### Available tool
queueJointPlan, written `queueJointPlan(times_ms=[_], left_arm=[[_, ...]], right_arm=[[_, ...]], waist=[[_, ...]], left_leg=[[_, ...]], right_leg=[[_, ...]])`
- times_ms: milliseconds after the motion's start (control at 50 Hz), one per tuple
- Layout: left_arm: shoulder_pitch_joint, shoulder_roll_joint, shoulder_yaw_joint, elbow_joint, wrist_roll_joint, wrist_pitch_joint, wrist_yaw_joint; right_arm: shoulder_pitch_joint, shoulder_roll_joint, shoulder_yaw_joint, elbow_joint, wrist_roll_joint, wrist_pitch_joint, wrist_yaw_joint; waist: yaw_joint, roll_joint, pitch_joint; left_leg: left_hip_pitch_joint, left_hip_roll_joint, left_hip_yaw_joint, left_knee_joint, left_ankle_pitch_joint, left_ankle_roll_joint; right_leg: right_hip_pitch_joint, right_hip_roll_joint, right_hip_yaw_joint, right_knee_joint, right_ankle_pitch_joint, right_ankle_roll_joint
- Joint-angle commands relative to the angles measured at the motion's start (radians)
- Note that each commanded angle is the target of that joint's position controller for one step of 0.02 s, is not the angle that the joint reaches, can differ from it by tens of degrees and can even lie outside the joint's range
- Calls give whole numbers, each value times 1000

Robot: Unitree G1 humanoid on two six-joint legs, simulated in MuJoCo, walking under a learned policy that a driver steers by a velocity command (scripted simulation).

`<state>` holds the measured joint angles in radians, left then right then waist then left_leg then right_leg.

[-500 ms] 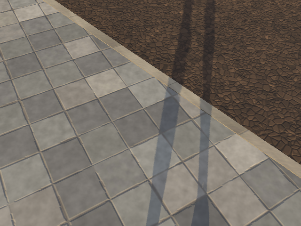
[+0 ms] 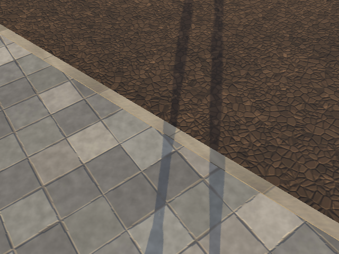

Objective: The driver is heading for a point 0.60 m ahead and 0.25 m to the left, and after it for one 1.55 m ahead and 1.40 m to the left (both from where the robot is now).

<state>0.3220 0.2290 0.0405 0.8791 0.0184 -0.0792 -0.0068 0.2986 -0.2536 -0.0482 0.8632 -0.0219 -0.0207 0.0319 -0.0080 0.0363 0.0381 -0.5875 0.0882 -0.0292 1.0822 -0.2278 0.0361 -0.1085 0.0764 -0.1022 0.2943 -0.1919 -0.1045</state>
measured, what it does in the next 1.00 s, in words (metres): walks ahead, turning left: left foot, then right foot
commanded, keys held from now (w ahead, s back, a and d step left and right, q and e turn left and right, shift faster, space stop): w+q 1.00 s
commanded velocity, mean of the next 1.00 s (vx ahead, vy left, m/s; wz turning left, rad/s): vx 0.50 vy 0.00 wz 0.51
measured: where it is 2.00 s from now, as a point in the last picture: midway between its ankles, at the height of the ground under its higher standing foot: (75, 175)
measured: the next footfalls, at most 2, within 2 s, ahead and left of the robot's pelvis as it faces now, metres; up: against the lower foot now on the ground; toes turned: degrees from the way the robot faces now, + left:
left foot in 0.32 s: +0.31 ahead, +0.12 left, +0.00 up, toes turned +14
right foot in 0.84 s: +0.66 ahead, +0.06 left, +0.00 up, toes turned +31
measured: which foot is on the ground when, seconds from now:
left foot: up 0.00-0.30, down 0.32-0.84, up 0.86-1.00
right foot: down 0.00-0.30, up 0.32-0.82, down 0.84-1.00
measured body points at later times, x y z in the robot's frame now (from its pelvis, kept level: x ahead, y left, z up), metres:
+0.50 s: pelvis +0.26 +0.07 -0.01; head +0.29 +0.08 +0.44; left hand +0.30 +0.34 -0.13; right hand +0.39 -0.19 -0.14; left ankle +0.27 +0.11 -0.75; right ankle +0.28 -0.09 -0.66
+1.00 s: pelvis +0.54 +0.10 -0.01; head +0.57 +0.10 +0.44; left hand +0.50 +0.40 -0.11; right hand +0.75 -0.10 -0.14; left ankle +0.41 +0.16 -0.66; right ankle +0.62 +0.04 -0.75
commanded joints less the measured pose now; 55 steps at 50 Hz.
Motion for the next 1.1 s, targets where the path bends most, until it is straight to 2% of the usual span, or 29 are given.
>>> queueJointPlan(times_ms=[20,120,200,260,280,300,320,340,360,380,400,420,440,460,520,640,720,780,800,820,840,860,880,900,920,940,980,1040,1100], left_arm=[[21,95,19,-31,-2,-29,5],[66,94,10,4,-4,-34,17],[136,113,9,51,2,-23,35],[113,157,16,59,8,-11,48],[100,175,21,57,12,-3,50],[88,187,24,49,11,5,48],[65,181,22,23,5,4,43],[119,62,-1,-38,-5,-5,17],[1,137,14,-65,5,-18,12],[-62,128,9,-97,-5,-34,7],[-60,129,7,-95,-6,-43,7],[-56,123,8,-90,3,-34,9],[-32,114,6,-90,20,-12,8],[-20,104,4,-89,29,8,5],[-68,85,0,-118,33,39,-3],[-304,89,-8,-205,21,39,-12],[-402,99,-15,-249,12,25,-16],[-327,134,-8,-244,6,10,-12],[-235,156,2,-217,4,5,-5],[-101,182,15,-181,8,-7,6],[50,251,34,-169,28,-16,24],[72,338,53,-179,45,-3,32],[25,284,51,-180,26,11,27],[-41,188,30,-195,18,15,23],[-82,137,17,-193,16,13,18],[-87,123,12,-185,17,9,18],[-61,122,12,-157,8,-8,16],[-26,135,21,-134,-3,-29,6],[4,137,26,-112,0,-28,6]], right_arm=[[3,-42,-15,-35,0,5,6],[-152,-17,2,-82,-5,-4,17],[-251,-12,12,-131,-10,-9,26],[-172,-35,0,-120,-11,-6,16],[-90,-53,-10,-99,-13,-9,11],[31,-80,-26,-64,-19,-16,6],[180,-152,-54,-26,-32,-20,-6],[166,-273,-88,-36,-25,-13,-20],[172,-254,-86,-35,18,-4,-16],[105,-224,-78,-36,19,-1,-24],[60,-167,-65,-39,18,-1,-25],[19,-136,-56,-43,18,-6,-27],[-7,-111,-47,-47,22,-12,-30],[-7,-111,-44,-49,24,-22,-28],[30,-152,-53,-41,24,-41,-26],[142,-162,-57,-33,23,-32,-28],[186,-173,-59,-37,8,-28,-36],[123,-198,-65,-64,2,-30,-46],[88,-209,-67,-75,1,-34,-43],[66,-207,-65,-78,9,-40,-35],[74,-147,-48,-101,22,-50,-24],[177,-55,-28,-133,50,-48,-26],[193,-138,-35,-114,14,-34,-34],[134,-154,-40,-102,2,-26,-30],[83,-140,-36,-107,0,-22,-21],[66,-126,-36,-110,-5,-15,-11],[67,-111,-33,-112,-16,8,5],[-6,-96,-28,-145,-15,23,21],[-104,-85,-21,-180,-14,25,30]], waist=[[-3,-96,38],[29,-94,68],[55,-86,82],[4,-125,12],[-33,-132,-37],[-88,-119,-108],[-162,-48,-192],[-84,210,-268],[-125,64,-301],[-92,21,-149],[-51,-58,-73],[-11,-87,-26],[22,-75,-24],[33,-59,-32],[35,-32,-23],[-58,23,-5],[-93,34,-4],[-35,53,-15],[8,53,-48],[80,5,-112],[134,-95,-248],[77,-318,-350],[44,-251,-303],[35,-121,-166],[28,-68,-85],[16,-102,-55],[0,-152,-39],[-3,-139,-33],[10,-125,-3]], left_leg=[[-84,5,-18,-40,123,-6],[-91,-14,55,-278,265,3],[-80,-44,134,-417,200,50],[71,-132,199,-448,48,113],[163,-165,205,-463,-1,139],[323,-190,185,-528,0,168],[566,-89,19,-597,-40,226],[879,220,-517,-646,13,401],[900,241,-700,-765,12,426],[777,230,-551,-796,51,387],[646,194,-461,-819,145,341],[543,142,-380,-832,233,302],[474,99,-316,-849,289,282],[440,77,-284,-856,332,276],[391,27,-229,-875,388,264],[484,-7,-253,-847,372,200],[576,18,-307,-779,460,194],[545,33,-348,-711,507,151],[506,17,-349,-641,577,130],[458,-39,-311,-478,586,105],[347,-104,-240,-220,382,78],[48,-257,-109,48,-290,45],[-56,-179,-97,166,-304,55],[-65,-129,-91,185,-204,52],[-46,-98,-77,148,-135,42],[-23,-72,-68,115,-108,32],[11,-55,-49,97,-86,16],[-53,-38,-40,81,-20,4],[-132,-23,-28,3,68,-12]], right_leg=[[-11,-269,111,-184,293,-62],[59,-268,6,-178,401,-35],[199,-305,-45,-107,585,-21],[256,-318,-93,93,1012,-2],[249,-322,-104,232,1081,-4],[189,-314,-113,427,1003,-1],[-8,-278,-120,712,718,21],[-469,-58,-95,1113,-242,79],[-611,-36,139,1205,-298,73],[-670,-104,163,1149,-191,68],[-624,-138,151,1054,-130,71],[-569,-161,151,982,-119,82],[-506,-173,152,932,-118,99],[-471,-176,146,895,-121,113],[-484,-176,113,780,-63,147],[-563,-149,107,494,154,166],[-556,-108,112,371,148,148],[-371,-79,133,256,76,113],[-230,-51,124,228,38,96],[-43,-57,127,159,61,71],[189,-245,309,123,-116,24],[407,-513,749,30,-215,-75],[328,-518,885,-4,-326,-109],[193,-475,731,-20,-337,-90],[85,-419,577,-42,-221,-68],[28,-376,464,-61,-110,-43],[-29,-333,326,-83,59,-30],[-14,-341,226,-121,173,-51],[15,-338,134,-146,212,-57]])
